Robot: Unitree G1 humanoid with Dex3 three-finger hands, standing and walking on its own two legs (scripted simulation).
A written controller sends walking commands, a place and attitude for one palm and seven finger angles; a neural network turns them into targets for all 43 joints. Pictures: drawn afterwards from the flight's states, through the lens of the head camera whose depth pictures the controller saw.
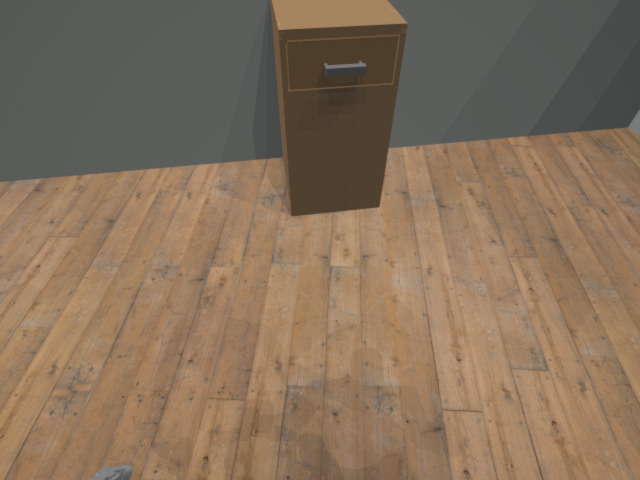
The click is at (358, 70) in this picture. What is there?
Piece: drawer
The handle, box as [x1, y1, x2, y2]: [324, 61, 366, 76]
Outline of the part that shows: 366,66 361,61 359,61 356,64 327,65 326,63 324,63 326,76 365,74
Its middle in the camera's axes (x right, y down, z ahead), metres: +0.08 -0.58 +1.30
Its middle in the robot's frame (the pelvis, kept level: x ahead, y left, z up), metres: +1.35 -0.01 -0.08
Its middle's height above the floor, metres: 0.69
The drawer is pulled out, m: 0.00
